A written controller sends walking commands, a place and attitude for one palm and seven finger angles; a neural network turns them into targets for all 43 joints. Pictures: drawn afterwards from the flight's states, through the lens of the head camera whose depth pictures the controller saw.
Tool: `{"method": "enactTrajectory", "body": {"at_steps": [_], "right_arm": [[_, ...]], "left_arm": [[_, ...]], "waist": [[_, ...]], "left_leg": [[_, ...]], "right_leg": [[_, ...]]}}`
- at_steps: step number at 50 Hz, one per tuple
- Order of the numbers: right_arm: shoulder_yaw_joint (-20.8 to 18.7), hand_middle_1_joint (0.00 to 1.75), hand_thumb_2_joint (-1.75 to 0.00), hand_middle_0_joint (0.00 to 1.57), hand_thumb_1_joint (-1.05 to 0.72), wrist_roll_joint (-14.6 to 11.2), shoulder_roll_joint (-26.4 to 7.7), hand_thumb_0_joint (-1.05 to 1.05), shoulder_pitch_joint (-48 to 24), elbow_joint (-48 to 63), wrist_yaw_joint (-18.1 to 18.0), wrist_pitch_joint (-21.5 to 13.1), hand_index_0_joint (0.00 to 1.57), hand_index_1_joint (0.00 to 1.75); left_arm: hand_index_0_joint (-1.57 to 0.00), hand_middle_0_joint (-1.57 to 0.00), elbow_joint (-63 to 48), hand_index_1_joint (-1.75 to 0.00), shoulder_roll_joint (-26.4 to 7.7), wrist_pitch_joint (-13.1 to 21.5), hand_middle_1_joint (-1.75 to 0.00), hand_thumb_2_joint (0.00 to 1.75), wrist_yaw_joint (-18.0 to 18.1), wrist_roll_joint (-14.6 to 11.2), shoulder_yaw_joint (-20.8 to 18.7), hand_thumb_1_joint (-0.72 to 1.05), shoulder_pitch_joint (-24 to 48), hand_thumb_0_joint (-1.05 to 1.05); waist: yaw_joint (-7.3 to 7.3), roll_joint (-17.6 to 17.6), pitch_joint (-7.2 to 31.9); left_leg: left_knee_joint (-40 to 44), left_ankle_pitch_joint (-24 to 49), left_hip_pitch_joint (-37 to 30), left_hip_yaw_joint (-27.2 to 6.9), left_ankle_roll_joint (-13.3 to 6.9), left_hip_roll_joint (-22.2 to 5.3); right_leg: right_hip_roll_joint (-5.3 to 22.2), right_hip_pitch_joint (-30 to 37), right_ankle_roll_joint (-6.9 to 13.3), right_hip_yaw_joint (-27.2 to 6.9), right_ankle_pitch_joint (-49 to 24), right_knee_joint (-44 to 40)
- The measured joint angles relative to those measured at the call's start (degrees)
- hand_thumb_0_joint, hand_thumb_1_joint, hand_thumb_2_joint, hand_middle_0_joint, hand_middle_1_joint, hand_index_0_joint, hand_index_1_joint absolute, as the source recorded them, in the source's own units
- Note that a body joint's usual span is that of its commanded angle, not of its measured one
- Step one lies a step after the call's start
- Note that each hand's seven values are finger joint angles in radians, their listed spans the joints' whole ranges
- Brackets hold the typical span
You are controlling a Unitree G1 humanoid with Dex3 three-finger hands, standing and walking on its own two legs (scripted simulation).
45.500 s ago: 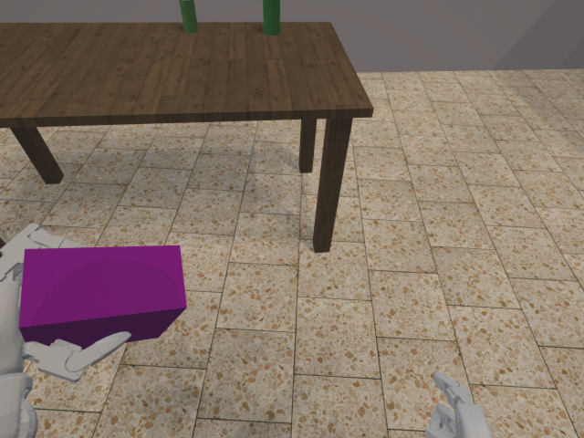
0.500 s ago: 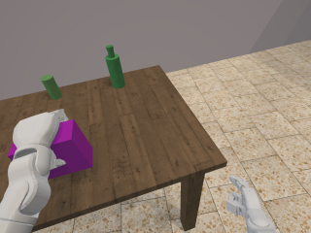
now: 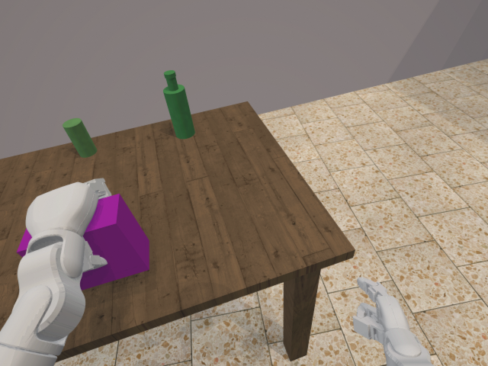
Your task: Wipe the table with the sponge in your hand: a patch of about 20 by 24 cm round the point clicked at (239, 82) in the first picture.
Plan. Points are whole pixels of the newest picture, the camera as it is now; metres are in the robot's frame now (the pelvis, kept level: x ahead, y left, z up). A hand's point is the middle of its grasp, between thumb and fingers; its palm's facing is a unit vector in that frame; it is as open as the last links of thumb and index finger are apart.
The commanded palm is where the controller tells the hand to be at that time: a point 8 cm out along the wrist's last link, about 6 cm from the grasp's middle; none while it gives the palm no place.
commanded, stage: bring the sponge back beside the body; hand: left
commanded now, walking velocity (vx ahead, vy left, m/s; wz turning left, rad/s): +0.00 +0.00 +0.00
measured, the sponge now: (99, 252) +0.25 +0.30 +0.08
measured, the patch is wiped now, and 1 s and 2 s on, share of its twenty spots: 1.00 1.00 1.00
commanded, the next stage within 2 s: step back with the hand held close in 1.38 s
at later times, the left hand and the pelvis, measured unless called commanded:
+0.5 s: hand (86, 256) +0.22 +0.28 +0.12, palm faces +0.05 -0.12 -0.99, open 10.5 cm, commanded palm +0.18 +0.28 +0.20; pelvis +0.00 +0.00 +0.00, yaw +0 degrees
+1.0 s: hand (73, 278) +0.18 +0.28 +0.11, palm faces +0.08 -0.12 -0.99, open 10.5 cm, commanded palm +0.15 +0.28 +0.18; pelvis -0.01 +0.00 +0.00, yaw -1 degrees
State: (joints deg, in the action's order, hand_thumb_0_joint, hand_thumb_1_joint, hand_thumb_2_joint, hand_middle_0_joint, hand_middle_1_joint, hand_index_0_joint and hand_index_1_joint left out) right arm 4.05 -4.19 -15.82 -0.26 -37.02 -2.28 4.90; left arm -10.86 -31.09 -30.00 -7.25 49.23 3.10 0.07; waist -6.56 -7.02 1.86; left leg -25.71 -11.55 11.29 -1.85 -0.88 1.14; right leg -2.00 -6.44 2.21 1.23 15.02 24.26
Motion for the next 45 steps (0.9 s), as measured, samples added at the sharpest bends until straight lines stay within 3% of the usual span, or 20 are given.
{"method": "enactTrajectory", "body": {"at_steps": [11, 20, 30, 38, 45], "right_arm": [[-0.80, 0.30, -0.90, 0.20, -0.91, 0.61, 0.11, 0.02, 0.82, -0.30, -0.76, -1.31, 0.20, 0.29], [-0.57, 0.30, -0.90, 0.20, -0.91, 0.50, 0.43, 0.02, 0.05, -0.08, -0.27, -1.31, 0.20, 0.30], [-0.80, 0.30, -0.90, 0.20, -0.91, 1.03, 0.49, 0.02, 0.57, 0.32, -0.55, -1.55, 0.20, 0.30], [-0.87, 0.30, -0.90, 0.20, -0.91, 0.87, 0.66, 0.02, 0.32, -0.04, -0.47, -1.70, 0.20, 0.30], [-0.85, 0.30, -0.90, 0.20, -0.91, 1.27, 1.08, 0.02, 0.58, 0.33, -0.28, -1.69, 0.20, 0.30]], "left_arm": [[-0.71, -0.67, -2.54, -1.28, -0.76, 4.61, -1.29, 1.05, 2.26, 0.07, -0.46, -0.53, -4.24, -0.01], [-0.71, -0.67, -2.65, -1.28, 0.06, 2.21, -1.30, 1.05, 2.36, -1.01, -1.89, -0.53, -5.97, -0.01], [-0.71, -0.67, -6.31, -1.28, -0.15, 5.10, -1.29, 1.05, 3.14, -0.47, -1.21, -0.53, -10.95, -0.01], [-0.71, -0.67, -6.36, -1.28, 0.84, 3.70, -1.30, 1.05, 4.26, -0.68, -2.06, -0.53, -11.51, -0.01], [-0.71, -0.67, -9.49, -1.28, 1.31, 4.86, -1.30, 1.05, 4.11, -0.46, -0.95, -0.53, -15.53, -0.01]], "waist": [[-0.86, 0.49, -1.03], [-0.44, -0.09, -0.55], [-0.98, 0.46, -0.73], [-1.12, 0.26, -1.09], [-0.95, 0.18, -0.65]], "left_leg": [[-0.83, -0.61, -0.73, -0.19, 0.35, -0.47], [-1.02, -0.60, -0.32, -0.05, 0.38, -0.58], [-1.81, -1.08, -0.62, -0.02, 0.31, -0.63], [-1.75, -0.80, -0.67, -0.02, 0.20, -0.64], [-1.83, -0.79, -0.64, 0.18, -0.02, -0.46]], "right_leg": [[-0.51, 0.98, 0.42, 0.12, 0.27, 0.22], [-0.62, 0.53, 0.37, -0.04, 0.19, 0.40], [-0.69, 0.97, 0.34, -0.09, 0.49, 0.86], [-0.70, 1.16, 0.21, -0.12, 0.02, 0.49], [-0.51, 1.03, -0.03, -0.30, 0.07, 0.71]]}}
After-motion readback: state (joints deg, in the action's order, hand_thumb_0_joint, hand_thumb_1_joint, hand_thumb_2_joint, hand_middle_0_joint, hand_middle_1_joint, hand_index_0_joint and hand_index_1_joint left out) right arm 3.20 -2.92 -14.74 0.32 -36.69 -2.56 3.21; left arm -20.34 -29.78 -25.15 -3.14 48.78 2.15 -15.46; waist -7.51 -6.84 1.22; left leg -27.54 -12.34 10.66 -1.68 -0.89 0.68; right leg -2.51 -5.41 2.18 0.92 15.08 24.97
